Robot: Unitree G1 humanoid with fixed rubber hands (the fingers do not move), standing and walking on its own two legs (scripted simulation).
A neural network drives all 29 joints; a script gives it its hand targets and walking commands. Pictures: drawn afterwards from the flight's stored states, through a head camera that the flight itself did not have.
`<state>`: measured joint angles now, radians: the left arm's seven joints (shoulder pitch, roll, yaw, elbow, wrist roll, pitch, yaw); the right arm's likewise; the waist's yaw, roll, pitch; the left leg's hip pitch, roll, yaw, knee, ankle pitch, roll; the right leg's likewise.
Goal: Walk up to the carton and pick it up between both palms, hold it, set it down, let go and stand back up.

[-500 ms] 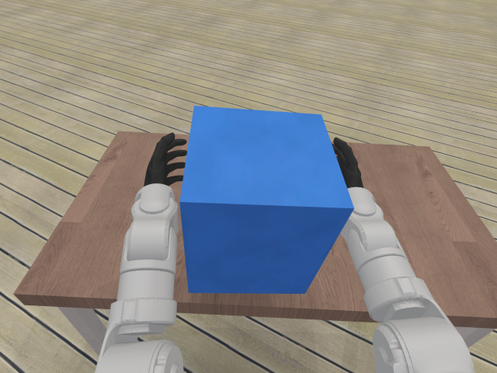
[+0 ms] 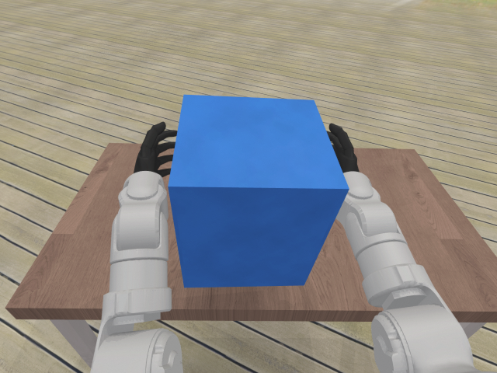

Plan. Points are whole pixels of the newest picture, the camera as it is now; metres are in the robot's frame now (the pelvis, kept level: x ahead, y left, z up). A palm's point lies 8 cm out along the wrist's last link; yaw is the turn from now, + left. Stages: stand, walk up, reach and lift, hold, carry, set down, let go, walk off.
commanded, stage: reach and lift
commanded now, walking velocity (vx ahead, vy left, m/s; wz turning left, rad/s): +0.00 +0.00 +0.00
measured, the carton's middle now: (247, 196) +0.37 -0.02 +0.13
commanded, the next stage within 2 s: hold in 0.84 s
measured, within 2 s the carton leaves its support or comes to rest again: neither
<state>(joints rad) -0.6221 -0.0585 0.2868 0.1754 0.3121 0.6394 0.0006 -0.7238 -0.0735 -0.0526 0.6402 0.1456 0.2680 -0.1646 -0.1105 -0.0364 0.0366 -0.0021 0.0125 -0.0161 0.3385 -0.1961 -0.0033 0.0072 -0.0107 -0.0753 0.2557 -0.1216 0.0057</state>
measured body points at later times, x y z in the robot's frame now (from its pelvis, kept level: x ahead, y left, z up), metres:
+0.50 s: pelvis +0.00 +0.00 +0.00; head -0.05 +0.02 +0.45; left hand +0.39 +0.14 +0.21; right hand +0.39 -0.17 +0.20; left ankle +0.00 +0.12 -0.75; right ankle +0.02 -0.12 -0.75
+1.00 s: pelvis +0.00 +0.00 +0.00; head -0.06 +0.02 +0.45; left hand +0.38 +0.15 +0.22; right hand +0.39 -0.16 +0.22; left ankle +0.00 +0.12 -0.75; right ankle +0.02 -0.12 -0.75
